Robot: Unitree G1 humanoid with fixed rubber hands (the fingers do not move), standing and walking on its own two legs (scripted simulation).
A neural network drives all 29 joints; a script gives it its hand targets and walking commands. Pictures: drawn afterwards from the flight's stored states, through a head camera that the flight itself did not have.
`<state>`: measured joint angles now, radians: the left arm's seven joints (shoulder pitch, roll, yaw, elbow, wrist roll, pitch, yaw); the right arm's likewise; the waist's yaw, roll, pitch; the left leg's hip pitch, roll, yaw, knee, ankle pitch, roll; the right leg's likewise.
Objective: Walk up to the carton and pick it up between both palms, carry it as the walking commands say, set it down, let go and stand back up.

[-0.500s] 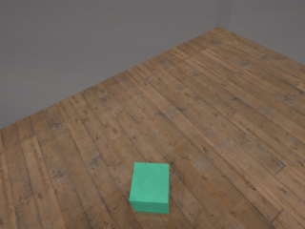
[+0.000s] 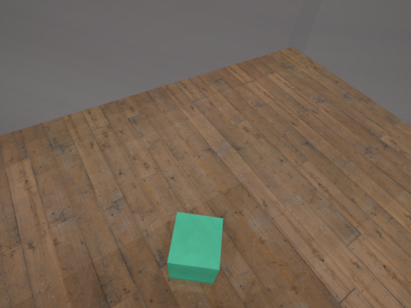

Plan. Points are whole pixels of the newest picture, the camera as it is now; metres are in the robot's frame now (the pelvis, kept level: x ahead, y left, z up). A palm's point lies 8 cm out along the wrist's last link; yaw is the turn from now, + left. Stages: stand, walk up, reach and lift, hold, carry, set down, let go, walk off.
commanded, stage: walk up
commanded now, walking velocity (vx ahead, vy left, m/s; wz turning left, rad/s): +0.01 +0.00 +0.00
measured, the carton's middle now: (195, 249) +0.44 +0.01 -0.66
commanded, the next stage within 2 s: none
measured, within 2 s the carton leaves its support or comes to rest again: neither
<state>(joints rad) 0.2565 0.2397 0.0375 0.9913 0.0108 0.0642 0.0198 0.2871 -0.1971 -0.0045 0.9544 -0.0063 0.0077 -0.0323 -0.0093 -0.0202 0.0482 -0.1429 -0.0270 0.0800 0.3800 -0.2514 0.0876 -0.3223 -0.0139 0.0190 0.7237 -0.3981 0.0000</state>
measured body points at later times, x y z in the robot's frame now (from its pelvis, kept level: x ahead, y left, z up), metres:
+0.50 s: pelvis -0.02 -0.03 +0.00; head -0.01 -0.06 +0.45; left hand -0.01 +0.21 -0.14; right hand -0.05 -0.27 -0.17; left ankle -0.05 +0.09 -0.69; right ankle -0.05 -0.15 -0.75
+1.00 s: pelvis -0.02 +0.03 +0.00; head -0.01 +0.03 +0.45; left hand -0.03 +0.26 -0.16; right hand -0.01 -0.20 -0.16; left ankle -0.02 +0.15 -0.75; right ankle -0.05 -0.13 -0.75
